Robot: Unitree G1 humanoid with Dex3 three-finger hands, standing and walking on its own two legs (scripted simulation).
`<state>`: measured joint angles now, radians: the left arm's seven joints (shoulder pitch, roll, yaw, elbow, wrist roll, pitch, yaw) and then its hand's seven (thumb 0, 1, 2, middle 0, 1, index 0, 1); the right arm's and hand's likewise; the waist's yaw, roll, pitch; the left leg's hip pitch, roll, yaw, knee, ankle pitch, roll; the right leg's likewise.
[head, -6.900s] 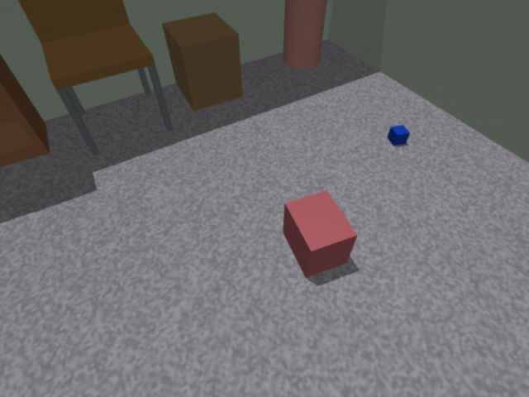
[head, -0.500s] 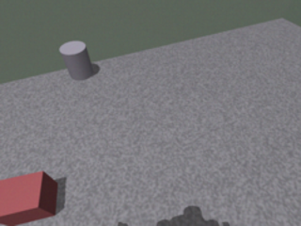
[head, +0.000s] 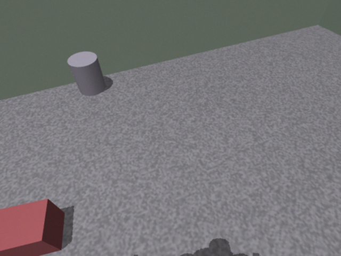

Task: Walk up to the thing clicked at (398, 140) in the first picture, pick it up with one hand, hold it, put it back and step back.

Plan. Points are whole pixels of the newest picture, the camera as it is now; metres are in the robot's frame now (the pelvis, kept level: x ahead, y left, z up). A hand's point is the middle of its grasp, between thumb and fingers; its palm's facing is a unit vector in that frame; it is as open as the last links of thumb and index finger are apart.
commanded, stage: walk up
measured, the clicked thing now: out of the picture +1.00 +1.42 -0.74
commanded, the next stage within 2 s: none
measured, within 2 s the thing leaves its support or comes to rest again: neither
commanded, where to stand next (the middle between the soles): +0.91 +0.03 m, yaw +1 degrees
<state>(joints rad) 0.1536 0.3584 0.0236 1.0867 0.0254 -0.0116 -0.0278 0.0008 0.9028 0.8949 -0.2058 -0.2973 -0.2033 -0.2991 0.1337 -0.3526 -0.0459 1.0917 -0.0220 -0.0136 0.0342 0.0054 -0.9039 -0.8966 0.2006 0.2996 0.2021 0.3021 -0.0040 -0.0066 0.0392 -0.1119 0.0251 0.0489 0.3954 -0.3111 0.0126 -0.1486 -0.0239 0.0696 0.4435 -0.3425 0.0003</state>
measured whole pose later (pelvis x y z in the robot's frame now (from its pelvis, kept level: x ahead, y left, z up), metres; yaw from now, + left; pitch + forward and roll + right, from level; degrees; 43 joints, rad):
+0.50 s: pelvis +0.16 -0.05 -0.01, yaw +1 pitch -3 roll -2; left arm 0.33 0.38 0.07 0.96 0.01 -0.08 -0.04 0.00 0.90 0.89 -0.21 -0.30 -0.20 -0.30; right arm 0.24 -0.42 -0.08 0.96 -0.02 -0.01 0.09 0.01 -0.91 -0.90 0.20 0.30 0.20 0.30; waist 0.02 0.08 0.08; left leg -0.50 0.05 -0.08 0.79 -0.22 0.00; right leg 0.04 0.03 -0.10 0.34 -0.32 -0.02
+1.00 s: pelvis +0.39 -0.01 -0.01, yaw +0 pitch -4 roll +1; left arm 0.28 0.43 0.06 0.89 0.01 -0.04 -0.06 0.00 0.90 0.90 -0.20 -0.30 -0.20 -0.30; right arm 0.32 -0.39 -0.07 0.83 -0.01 -0.08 0.06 0.01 -0.90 -0.90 0.20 0.30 0.20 0.30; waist -0.02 -0.03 0.09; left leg -0.05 -0.02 0.11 0.40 -0.29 0.05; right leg -0.49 -0.09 0.02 0.76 -0.19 0.00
